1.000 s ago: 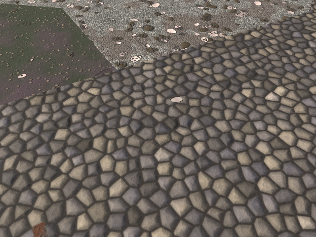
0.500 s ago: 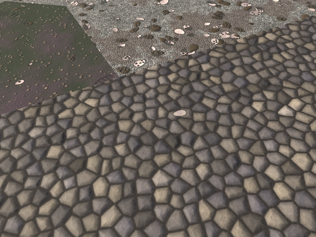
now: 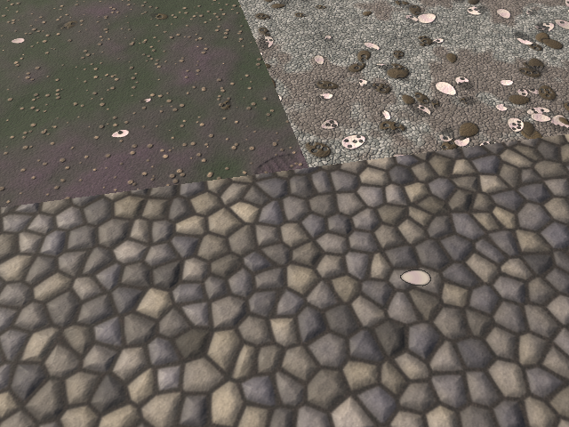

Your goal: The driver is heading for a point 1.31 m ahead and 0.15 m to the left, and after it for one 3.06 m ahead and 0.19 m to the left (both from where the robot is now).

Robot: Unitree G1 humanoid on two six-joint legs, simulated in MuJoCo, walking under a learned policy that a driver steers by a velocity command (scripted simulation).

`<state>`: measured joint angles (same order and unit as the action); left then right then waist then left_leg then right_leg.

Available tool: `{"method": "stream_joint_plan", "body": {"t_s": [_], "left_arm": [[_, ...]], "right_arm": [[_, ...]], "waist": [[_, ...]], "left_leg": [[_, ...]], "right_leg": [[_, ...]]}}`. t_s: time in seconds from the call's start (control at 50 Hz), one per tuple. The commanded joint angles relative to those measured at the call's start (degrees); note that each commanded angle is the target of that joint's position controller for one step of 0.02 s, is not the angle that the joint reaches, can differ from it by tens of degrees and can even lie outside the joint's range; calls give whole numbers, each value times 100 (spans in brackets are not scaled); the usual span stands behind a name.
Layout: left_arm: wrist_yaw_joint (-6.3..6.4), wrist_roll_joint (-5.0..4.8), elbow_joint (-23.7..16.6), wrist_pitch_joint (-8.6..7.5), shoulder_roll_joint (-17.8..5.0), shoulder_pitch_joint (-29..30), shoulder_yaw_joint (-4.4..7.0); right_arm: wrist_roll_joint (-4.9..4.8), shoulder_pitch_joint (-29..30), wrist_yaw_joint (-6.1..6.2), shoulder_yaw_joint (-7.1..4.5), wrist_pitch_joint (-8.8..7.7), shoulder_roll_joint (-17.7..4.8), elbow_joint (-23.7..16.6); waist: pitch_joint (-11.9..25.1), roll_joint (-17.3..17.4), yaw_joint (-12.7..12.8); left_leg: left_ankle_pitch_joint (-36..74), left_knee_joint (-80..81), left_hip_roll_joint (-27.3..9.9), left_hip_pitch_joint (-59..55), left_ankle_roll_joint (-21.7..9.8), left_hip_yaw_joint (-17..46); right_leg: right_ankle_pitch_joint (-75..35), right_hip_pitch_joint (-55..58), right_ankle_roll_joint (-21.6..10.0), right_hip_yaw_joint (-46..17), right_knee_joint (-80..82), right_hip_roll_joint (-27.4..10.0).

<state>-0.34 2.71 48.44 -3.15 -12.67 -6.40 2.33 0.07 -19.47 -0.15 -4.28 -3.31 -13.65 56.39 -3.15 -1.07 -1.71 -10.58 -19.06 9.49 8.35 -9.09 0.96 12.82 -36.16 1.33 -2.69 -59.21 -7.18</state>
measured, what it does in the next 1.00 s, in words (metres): walks ahead, turning left: right foot, then left foot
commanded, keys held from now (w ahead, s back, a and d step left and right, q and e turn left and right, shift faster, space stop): w+q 0.48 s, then q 0.04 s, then no key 0.48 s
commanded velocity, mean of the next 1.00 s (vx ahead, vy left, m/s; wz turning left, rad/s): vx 0.34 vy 0.00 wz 0.42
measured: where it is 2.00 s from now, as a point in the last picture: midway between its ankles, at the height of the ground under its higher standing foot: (226, 326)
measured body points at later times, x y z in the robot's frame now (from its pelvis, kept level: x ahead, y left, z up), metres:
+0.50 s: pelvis +0.29 -0.05 +0.00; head +0.32 -0.05 +0.45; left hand +0.30 +0.24 -0.11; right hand +0.46 -0.29 -0.13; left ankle +0.24 +0.06 -0.65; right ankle +0.33 -0.14 -0.74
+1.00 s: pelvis +0.43 +0.03 +0.00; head +0.44 +0.05 +0.45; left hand +0.38 +0.28 -0.15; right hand +0.63 -0.14 -0.13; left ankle +0.47 +0.12 -0.74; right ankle +0.47 -0.12 -0.70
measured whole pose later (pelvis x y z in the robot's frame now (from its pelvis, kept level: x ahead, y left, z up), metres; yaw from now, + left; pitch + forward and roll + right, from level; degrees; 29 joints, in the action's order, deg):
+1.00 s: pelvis +0.43 +0.03 +0.00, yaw +24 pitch +0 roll -1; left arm 0.9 1.2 50.4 2.1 -12.5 -13.9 1.4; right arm 1.2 -9.9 0.6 0.0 -1.4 -10.1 48.3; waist -3.4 -1.5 0.9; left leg -5.4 -23.0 3.6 17.6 -5.3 -2.2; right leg 25.3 -21.0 0.3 -0.3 -47.7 -2.5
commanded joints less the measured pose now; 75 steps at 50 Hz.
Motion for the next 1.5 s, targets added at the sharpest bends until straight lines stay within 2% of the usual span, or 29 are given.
{"method": "stream_joint_plan", "body": {"t_s": [0.02,0.18,0.26,0.28,0.3,0.32,0.34,0.38,0.44,0.56,0.68,0.74,0.76,0.78,0.8,0.82,0.88,1.08,1.12,1.14,1.16,1.2,1.3,1.38,1.4,1.42,1.44,1.46,1.5], "left_arm": [[-32,-9,-405,82,-428,198,76],[-110,-101,-1068,-9,-499,1496,-36],[-2,-156,-760,-144,-933,30,105],[78,-110,-585,-223,-1127,-825,181],[189,40,-577,-235,-1581,-1747,275],[162,94,-618,-148,-1924,-1399,363],[125,-5,-719,-72,-1302,-969,290],[90,-39,-724,-84,-651,-501,116],[75,-115,-478,-220,-639,-811,104],[40,-174,-268,-322,-671,-1122,120],[68,-234,-59,-189,-931,-1386,162],[128,-276,23,-54,-1029,-1405,186],[125,-279,1,-34,-979,-1621,169],[108,-282,-246,-20,-523,-1963,44],[114,-419,-102,142,-347,-2323,-29],[116,-309,0,279,-576,-2077,31],[110,-128,-8,397,-490,-1524,13],[206,-150,365,594,-261,-1441,-19],[214,-95,468,495,-273,-1575,-44],[213,-17,490,409,-435,-1758,-41],[186,-119,528,384,-734,-1588,42],[157,-166,575,325,-896,-1495,143],[149,-157,639,156,-716,-1341,201],[118,-189,733,141,-726,-1376,269],[111,-164,650,100,-578,-1238,235],[49,-193,407,41,-130,-1008,114],[15,-127,169,14,-338,-659,157],[-22,-44,121,17,-599,-372,227],[-138,-115,258,-35,-433,-559,205]], "right_arm": [[-15,-332,15,-141,-70,-763,-315],[96,-968,101,-162,4,-876,-421],[107,-368,106,-228,-62,-1154,-667],[48,-250,42,-223,-120,-1126,-720],[-13,-385,7,-85,-168,-605,-943],[-194,-1186,21,-44,-115,-338,-1077],[39,-965,81,-86,1,-818,-864],[102,-286,-27,-82,49,-707,-953],[198,-173,-182,-65,232,-556,-1048],[199,773,-291,44,291,-333,-1501],[227,1353,-311,189,208,-258,-1658],[334,573,-224,116,77,-472,-1383],[410,200,-176,57,-6,-737,-1256],[449,-157,-104,-14,-46,-1165,-1319],[47,-165,-21,43,3,-956,-1284],[-67,64,19,105,81,-684,-1297],[36,998,150,271,164,-311,-1274],[116,968,106,206,267,-433,-840],[64,847,133,214,319,-365,-727],[35,681,127,218,333,-288,-672],[-48,630,102,212,355,-183,-685],[97,891,12,174,322,-216,-713],[173,758,-113,131,93,-125,-626],[101,132,-34,93,-22,-95,-363],[107,-464,24,27,-72,-311,-177],[157,-1145,95,-93,-115,-859,-70],[126,-1519,78,-194,-76,-1238,92],[169,-1087,64,-98,-67,-863,-2],[131,-447,36,-4,-125,-563,-197]], "waist": [[-6,294,-11],[11,551,-465],[579,563,321],[1081,304,770],[2040,-414,979],[2456,-1851,357],[1650,-691,258],[507,25,200],[317,-473,78],[104,-418,59],[306,-625,242],[654,-387,-114],[1007,75,-206],[1824,1129,-155],[2828,1278,-83],[2389,623,-48],[656,653,360],[452,722,350],[262,404,404],[298,153,361],[-51,-516,151],[-422,-1243,279],[-294,-658,191],[-149,-480,-36],[13,-93,-259],[245,1176,-502],[-136,1629,-599],[-496,775,-359],[-415,514,17]], "left_leg": [[1920,778,-1471,51,-505,1450],[2738,183,-1586,-1133,-379,1875],[3997,-1079,-1414,-621,60,1876],[3532,-2220,-1076,-92,187,1647],[1245,-3862,-723,695,263,1183],[-2314,-5135,5,2300,401,672],[-1755,-5575,-618,2760,355,668],[-880,-5159,-977,2597,445,501],[-701,-4893,-1173,2354,534,353],[114,-3823,-1149,2829,728,17],[684,-1675,-851,1628,593,-443],[836,-671,-647,619,309,-361],[2408,-434,-1049,-290,198,-23],[5994,-1148,-2823,-1878,-347,1616],[6859,-1081,-3486,-2148,-1221,2407],[5564,-739,-3123,-1541,-1126,1911],[3470,154,-2291,310,-482,1067],[-1033,678,-1908,1222,-103,1038],[-1653,624,-1787,1601,279,1078],[-1960,352,-1573,1634,469,983],[-1809,32,-963,1563,553,365],[-1050,-1618,-539,1390,595,-291],[-1166,-1872,-818,1635,491,-358],[-631,-271,-596,-266,402,-599],[-892,-36,-1003,-1226,337,-13],[-2304,812,-2328,-2067,6,2010],[-2872,1340,-3188,-1821,-588,3427],[-2707,1238,-3092,-1354,-670,3147],[-1807,1383,-2541,-962,-340,2161]], "right_leg": [[-720,-244,169,300,689,127],[-1054,-391,19,279,2225,564],[-538,2107,-329,277,3089,955],[-664,3389,-503,38,3346,618],[368,4739,-737,-1432,3362,-916],[582,5506,-1428,-4149,4181,-2044],[1442,4727,-1362,-3946,4257,-1781],[464,3361,-1096,-2080,4517,-1169],[-905,2831,-928,-847,4748,-791],[-3845,2889,-1019,580,4661,-624],[-4392,3171,-843,1014,4114,-539],[-4268,3379,-694,1025,2772,-471],[-3156,2914,-505,1201,1875,-212],[405,1615,-297,1372,223,246],[2557,1451,-220,503,-561,731],[2412,1371,-179,139,-580,527],[1595,1486,-92,154,291,330],[582,2621,-207,432,2554,651],[25,3120,-356,213,3561,478],[837,3124,-486,-325,3987,43],[2375,2340,-708,-785,4303,-138],[3555,1747,-1009,-1803,5383,-791],[1880,2571,-1103,-1147,5178,-609],[1657,1860,-1062,-665,4366,-297],[1578,1165,-921,-375,3678,-76],[1571,98,-645,423,1949,594],[1959,-890,-655,657,914,882],[1503,-992,-710,217,273,452],[651,-656,-651,148,227,235]]}}
Velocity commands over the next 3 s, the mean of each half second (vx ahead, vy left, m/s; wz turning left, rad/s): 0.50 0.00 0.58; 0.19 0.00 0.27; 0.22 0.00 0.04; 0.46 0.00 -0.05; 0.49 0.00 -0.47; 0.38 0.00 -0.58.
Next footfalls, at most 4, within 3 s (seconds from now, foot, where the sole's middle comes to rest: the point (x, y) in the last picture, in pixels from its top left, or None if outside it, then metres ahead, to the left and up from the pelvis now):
0.28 right None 0.37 -0.13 -0.78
0.76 left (224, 426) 0.47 0.14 -0.78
1.14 right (320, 404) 0.52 -0.08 -0.78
1.84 right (246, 283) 0.85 0.10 -0.78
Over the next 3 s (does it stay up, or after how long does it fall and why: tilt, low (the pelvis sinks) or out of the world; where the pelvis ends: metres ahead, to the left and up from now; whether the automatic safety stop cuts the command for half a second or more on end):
stays up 1.23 0.21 -0.06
